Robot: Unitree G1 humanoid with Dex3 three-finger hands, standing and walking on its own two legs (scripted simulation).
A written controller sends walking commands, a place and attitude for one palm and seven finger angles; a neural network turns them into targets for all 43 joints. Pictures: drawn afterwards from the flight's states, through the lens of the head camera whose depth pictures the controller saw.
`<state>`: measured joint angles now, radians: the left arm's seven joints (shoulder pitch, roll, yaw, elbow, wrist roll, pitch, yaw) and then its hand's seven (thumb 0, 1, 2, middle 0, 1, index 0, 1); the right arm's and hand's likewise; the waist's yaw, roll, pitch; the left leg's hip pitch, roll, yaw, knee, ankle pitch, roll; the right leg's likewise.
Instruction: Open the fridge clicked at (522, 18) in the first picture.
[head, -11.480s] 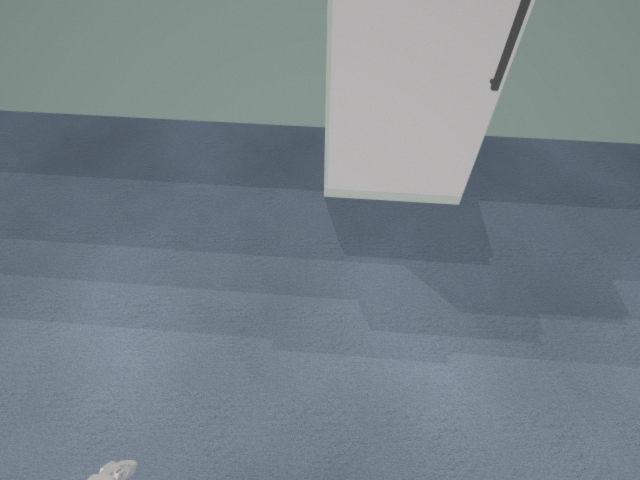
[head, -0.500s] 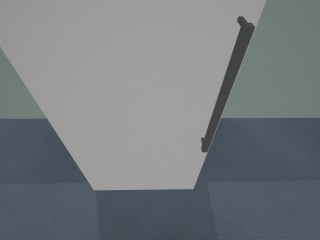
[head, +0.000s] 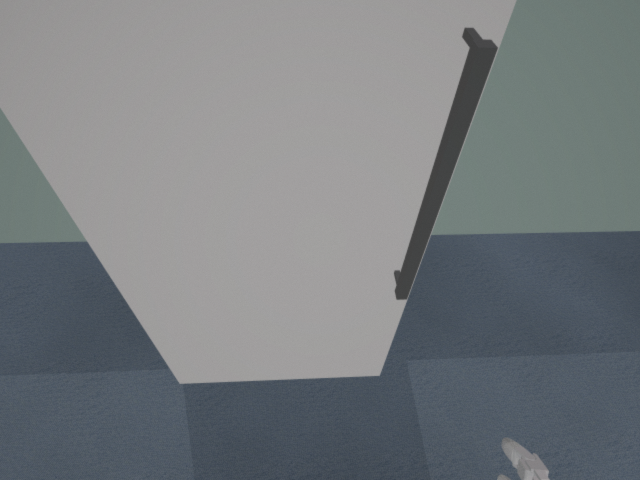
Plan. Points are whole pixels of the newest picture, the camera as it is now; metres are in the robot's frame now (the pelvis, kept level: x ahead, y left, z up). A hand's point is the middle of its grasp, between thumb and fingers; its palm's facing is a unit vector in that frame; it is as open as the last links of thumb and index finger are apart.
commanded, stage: raise the hand to about handle height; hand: right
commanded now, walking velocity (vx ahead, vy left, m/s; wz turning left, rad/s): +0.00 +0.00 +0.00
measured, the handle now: (426, 198) +0.50 -0.13 +0.08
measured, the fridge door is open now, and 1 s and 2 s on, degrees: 0 0 0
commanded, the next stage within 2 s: move the hooked fingers beside the handle in 1.98 s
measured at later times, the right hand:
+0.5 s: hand (507, 468) +0.17 -0.21 -0.04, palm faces -0.07 +1.00 -0.06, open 9.8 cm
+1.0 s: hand (551, 424) +0.21 -0.26 -0.01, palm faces -0.06 +1.00 -0.05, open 12.7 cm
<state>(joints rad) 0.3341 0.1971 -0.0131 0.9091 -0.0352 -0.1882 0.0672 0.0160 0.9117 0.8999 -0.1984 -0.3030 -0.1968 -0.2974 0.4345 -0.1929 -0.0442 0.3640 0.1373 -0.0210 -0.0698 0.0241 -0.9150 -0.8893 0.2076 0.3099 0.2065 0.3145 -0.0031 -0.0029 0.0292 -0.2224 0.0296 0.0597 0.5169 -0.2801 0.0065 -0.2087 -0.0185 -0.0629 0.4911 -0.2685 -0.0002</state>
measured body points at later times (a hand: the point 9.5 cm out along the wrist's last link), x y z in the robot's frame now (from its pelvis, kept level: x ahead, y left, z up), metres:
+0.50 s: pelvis -0.04 +0.00 -0.09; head +0.02 -0.02 +0.36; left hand +0.18 +0.21 -0.14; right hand +0.16 -0.26 -0.03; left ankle +0.00 +0.11 -0.74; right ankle +0.00 -0.12 -0.74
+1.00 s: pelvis -0.02 -0.03 -0.06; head +0.03 -0.05 +0.39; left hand +0.15 +0.23 -0.11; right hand +0.21 -0.31 +0.00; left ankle +0.00 +0.11 -0.74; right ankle +0.00 -0.12 -0.74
